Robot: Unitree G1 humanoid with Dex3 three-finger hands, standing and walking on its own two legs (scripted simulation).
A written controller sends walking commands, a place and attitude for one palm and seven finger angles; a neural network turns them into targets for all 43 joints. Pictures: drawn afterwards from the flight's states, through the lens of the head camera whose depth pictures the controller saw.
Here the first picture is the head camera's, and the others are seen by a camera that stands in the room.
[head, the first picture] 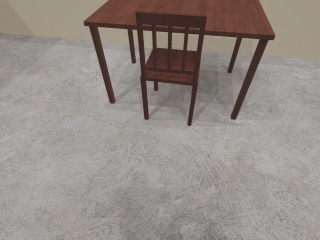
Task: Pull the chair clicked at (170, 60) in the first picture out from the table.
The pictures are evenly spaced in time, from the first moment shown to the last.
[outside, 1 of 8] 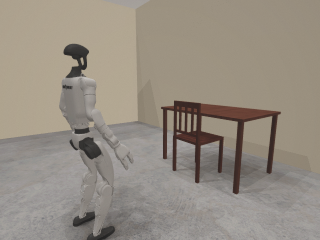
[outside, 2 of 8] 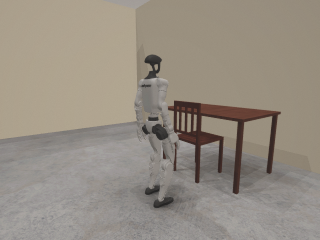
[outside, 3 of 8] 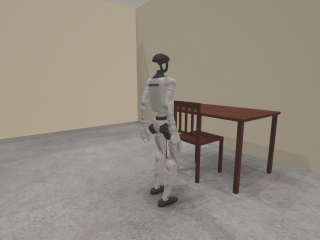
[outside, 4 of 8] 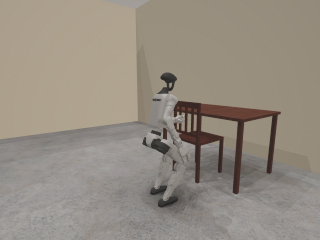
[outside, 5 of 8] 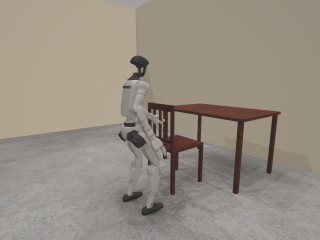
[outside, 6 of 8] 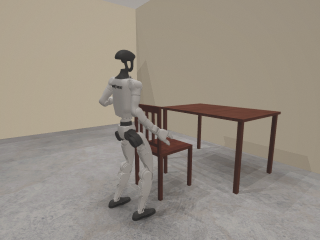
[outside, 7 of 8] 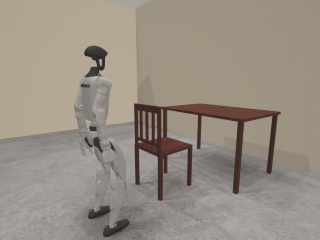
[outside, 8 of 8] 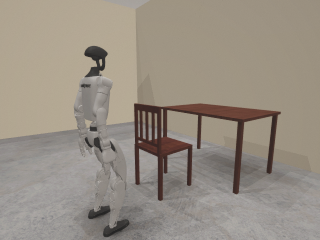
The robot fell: no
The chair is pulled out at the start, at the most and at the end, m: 0.00 0.52 0.52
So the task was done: yes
